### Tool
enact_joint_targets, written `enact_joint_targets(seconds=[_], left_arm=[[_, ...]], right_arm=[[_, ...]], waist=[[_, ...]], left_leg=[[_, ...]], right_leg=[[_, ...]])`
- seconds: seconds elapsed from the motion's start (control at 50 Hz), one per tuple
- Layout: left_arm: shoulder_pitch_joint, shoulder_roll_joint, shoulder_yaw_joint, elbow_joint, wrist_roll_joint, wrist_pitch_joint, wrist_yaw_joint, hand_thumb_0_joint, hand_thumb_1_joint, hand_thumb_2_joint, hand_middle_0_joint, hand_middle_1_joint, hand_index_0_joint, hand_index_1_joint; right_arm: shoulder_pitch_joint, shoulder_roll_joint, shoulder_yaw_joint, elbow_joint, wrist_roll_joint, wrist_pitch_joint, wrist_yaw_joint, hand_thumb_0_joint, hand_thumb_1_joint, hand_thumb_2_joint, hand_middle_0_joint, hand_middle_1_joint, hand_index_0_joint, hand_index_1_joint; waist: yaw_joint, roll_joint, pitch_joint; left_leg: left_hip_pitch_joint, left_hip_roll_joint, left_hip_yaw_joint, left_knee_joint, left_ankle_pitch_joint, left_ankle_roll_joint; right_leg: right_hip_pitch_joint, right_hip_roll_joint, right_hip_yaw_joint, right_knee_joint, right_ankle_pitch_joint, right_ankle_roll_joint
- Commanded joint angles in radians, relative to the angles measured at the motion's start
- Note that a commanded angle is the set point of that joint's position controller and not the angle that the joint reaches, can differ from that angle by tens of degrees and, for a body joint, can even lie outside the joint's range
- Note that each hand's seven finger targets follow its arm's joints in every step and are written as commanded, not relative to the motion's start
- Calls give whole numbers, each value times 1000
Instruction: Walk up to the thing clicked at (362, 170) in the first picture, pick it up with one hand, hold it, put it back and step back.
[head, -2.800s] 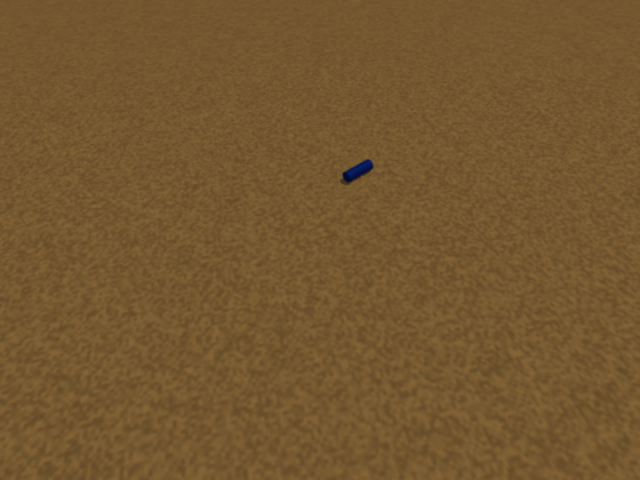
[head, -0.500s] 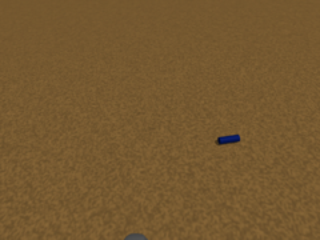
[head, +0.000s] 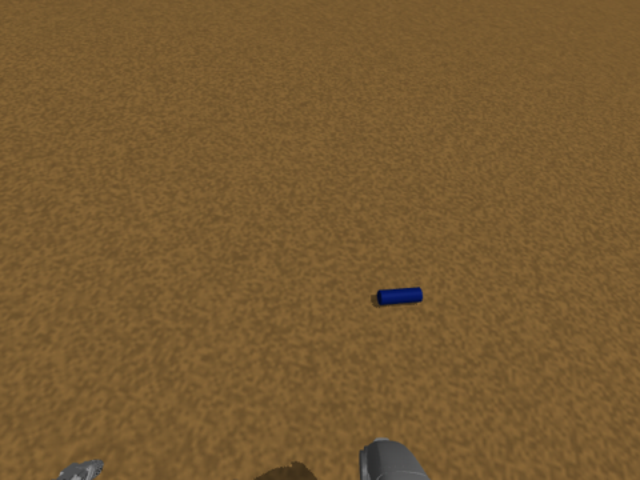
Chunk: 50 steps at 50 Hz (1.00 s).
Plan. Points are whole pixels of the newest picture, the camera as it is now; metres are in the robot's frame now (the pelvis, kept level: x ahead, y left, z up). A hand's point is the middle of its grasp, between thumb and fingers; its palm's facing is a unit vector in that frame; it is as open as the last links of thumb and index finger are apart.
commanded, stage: walk up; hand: left
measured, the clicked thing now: (399, 296) +0.80 -0.36 -0.73
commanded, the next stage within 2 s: none
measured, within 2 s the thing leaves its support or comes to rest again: neither
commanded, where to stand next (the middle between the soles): +0.43 -0.57 m, yaw +7 degrees
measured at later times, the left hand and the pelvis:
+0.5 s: hand out of the picture +0.13 +0.08 -0.14, palm faces +0.06 -0.94 -0.33, open 7.4 cm; pelvis +0.12 -0.20 +0.00, yaw +3 degrees
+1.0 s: hand (364, 383) +0.28 -0.07 -0.15, palm faces -0.02 -0.92 -0.39, open 7.4 cm; pelvis +0.20 -0.38 -0.02, yaw +1 degrees
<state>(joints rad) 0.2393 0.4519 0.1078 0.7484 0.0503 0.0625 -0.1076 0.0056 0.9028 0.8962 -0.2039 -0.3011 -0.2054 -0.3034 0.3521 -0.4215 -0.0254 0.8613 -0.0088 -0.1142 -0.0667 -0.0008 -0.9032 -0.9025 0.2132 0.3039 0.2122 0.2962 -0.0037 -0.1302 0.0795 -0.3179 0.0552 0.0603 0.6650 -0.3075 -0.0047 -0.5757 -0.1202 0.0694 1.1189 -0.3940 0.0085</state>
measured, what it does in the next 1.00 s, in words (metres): steps to the right: right foot, then left foot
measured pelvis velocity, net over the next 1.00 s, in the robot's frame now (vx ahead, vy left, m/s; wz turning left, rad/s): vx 0.20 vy -0.38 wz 0.01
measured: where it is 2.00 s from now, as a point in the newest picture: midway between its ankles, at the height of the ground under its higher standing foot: (507, 420)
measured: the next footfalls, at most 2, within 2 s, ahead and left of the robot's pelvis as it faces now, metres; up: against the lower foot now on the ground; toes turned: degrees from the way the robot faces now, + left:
right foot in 0.16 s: +0.16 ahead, -0.27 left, +0.00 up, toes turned -3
left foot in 0.54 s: +0.25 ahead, -0.13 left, +0.00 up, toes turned +10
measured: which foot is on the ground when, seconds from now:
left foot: down 0.00-0.18, up 0.20-0.52, down 0.54-1.00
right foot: up 0.00-0.14, down 0.16-0.56, up 0.58-0.96, down 0.98-1.00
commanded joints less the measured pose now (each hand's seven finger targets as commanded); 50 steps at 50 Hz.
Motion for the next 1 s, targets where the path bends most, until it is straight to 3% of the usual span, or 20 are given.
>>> enact_joint_targets(seconds=[0.0,0.08,0.14,0.16,0.2,0.24,0.3,0.42,0.48,0.5,0.52,0.54,0.56,0.58,0.64,0.68,0.88,0.94,0.96,0.98], left_arm=[[-9,163,70,-81,-15,-7,-12,0,900,900,-200,-300,-200,-300],[-19,177,82,-68,-14,-13,-20,0,900,900,-200,-300,-200,-300],[204,232,117,28,2,-33,3,0,900,900,-200,-300,-200,-300],[240,321,129,20,20,-42,17,0,900,900,-200,-300,-200,-300],[62,380,128,-49,-13,-50,33,0,900,900,-200,-300,-200,-300],[37,300,99,-46,-21,-50,41,0,900,900,-200,-300,-200,-300],[-20,233,76,-59,-10,-60,43,0,900,900,-200,-300,-200,-300],[-3,189,46,-110,4,-56,36,0,900,900,-200,-300,-200,-300],[-73,166,29,-145,3,-38,28,0,900,900,-200,-300,-200,-300],[-33,127,13,-150,-2,-38,26,0,900,900,-200,-300,-200,-300],[38,79,2,-145,-5,-38,28,0,900,900,-200,-300,-200,-300],[100,118,18,-122,4,-21,33,0,900,900,-200,-300,-200,-300],[128,207,39,-98,15,-3,36,0,900,900,-200,-300,-200,-300],[142,243,52,-82,13,5,36,0,900,900,-200,-300,-200,-300],[91,215,62,-58,11,2,30,0,900,900,-200,-300,-200,-300],[124,202,64,-45,9,7,18,0,900,900,-200,-300,-200,-300],[22,192,79,-48,-6,17,-18,0,900,900,-200,-300,-200,-300],[194,205,100,38,0,2,-7,0,900,900,-200,-300,-200,-300],[284,247,116,67,12,-5,5,0,900,900,-200,-300,-200,-300],[317,308,121,57,25,-11,18,0,900,900,-200,-300,-200,-300]], right_arm=[[9,-387,-124,-53,-15,-31,-12,0,-900,-900,200,300,200,300],[-47,-421,-132,-46,-21,-20,-9,0,-900,-900,200,300,200,300],[-42,-277,-85,-34,-24,5,-18,0,-900,-900,200,300,200,300],[-8,-171,-47,-47,-11,10,-22,0,-900,-900,200,300,200,300],[-18,-273,-78,-36,-11,18,-47,0,-900,-900,200,300,200,300],[-50,-297,-81,13,11,12,-31,0,-900,-900,200,300,200,300],[81,-264,-70,77,11,6,-15,0,-900,-900,200,300,200,300],[74,-239,-67,60,8,3,-9,0,-900,-900,200,300,200,300],[208,-236,-83,92,7,-5,-21,0,-900,-900,200,300,200,300],[248,-277,-100,93,-2,-8,-31,0,-900,-900,200,300,200,300],[261,-346,-122,74,-18,-8,-42,0,-900,-900,200,300,200,300],[213,-387,-131,30,-20,-5,-55,0,-900,-900,200,300,200,300],[149,-395,-135,4,4,-1,-60,0,-900,-900,200,300,200,300],[81,-395,-135,-4,16,0,-59,0,-900,-900,200,300,200,300],[50,-301,-106,2,-1,-7,-48,0,-900,-900,200,300,200,300],[22,-320,-110,3,-5,-13,-36,0,-900,-900,200,300,200,300],[-43,-426,-144,-14,-29,-1,-15,0,-900,-900,200,300,200,300],[-92,-368,-123,-5,-34,24,-21,0,-900,-900,200,300,200,300],[-63,-288,-98,1,-36,35,-24,0,-900,-900,200,300,200,300],[-83,-181,-60,-17,-23,44,-26,0,-900,-900,200,300,200,300]], waist=[[9,310,7],[29,335,-89],[171,-7,-187],[186,-292,-138],[103,-218,-88],[71,-107,-23],[31,-120,-31],[48,-40,-60],[-46,63,-73],[-68,156,-106],[-69,335,-151],[-36,273,-159],[-25,139,-134],[-1,143,-93],[13,132,-29],[20,197,-13],[12,358,-29],[109,190,-105],[162,-31,-133],[205,-270,-45]], left_leg=[[-115,211,-193,-284,47,223],[-134,200,-171,-221,-105,190],[-294,78,16,310,-4,112],[-553,-46,44,561,-296,60],[-571,20,-56,643,-266,51],[-478,51,-82,564,-161,51],[-354,36,-11,399,-107,47],[-178,-15,38,149,-26,53],[165,-30,26,-71,185,63],[322,18,-62,-119,192,73],[416,222,-405,-258,-12,148],[375,422,-735,-363,-197,224],[316,475,-767,-391,-289,274],[246,490,-746,-399,-292,309],[57,292,-374,-360,-123,189],[2,273,-283,-341,-112,205],[-107,255,-133,-285,-286,181],[-238,167,-6,-2,-327,128],[-330,94,80,263,-354,98],[-555,-28,78,555,-378,56]], right_leg=[[38,-35,-16,-145,59,-1],[209,5,-89,-314,54,-19],[546,82,-127,-535,36,-42],[585,-112,233,-691,-58,-98],[481,-272,540,-881,-205,-253],[357,-166,323,-801,-65,-216],[320,-82,126,-711,123,-245],[296,-116,121,-737,165,-251],[99,-65,23,-592,132,-190],[8,-14,-24,-436,166,-139],[-122,83,-97,-193,12,-68],[-191,129,0,-13,-124,-19],[-194,91,62,66,-117,-11],[-189,55,90,138,-110,-12],[-62,44,113,57,1,-11],[-41,42,87,54,43,2],[105,-8,-65,-255,-19,2],[402,77,-163,-447,14,-15],[489,90,-140,-523,-43,-31],[428,-60,206,-708,-322,-73]])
